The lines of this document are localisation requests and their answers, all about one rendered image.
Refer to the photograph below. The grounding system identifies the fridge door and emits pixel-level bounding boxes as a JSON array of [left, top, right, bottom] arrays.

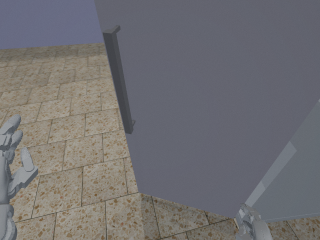
[[94, 0, 320, 219]]

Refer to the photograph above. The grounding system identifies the handle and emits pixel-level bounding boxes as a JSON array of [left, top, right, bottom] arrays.
[[103, 25, 136, 134]]

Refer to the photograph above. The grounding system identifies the left robot forearm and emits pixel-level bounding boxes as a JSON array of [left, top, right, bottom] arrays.
[[0, 203, 18, 240]]

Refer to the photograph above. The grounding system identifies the robot left hand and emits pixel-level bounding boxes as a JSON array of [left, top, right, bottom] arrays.
[[0, 114, 38, 204]]

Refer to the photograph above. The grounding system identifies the robot right hand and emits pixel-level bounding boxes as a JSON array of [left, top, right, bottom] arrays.
[[235, 203, 273, 240]]

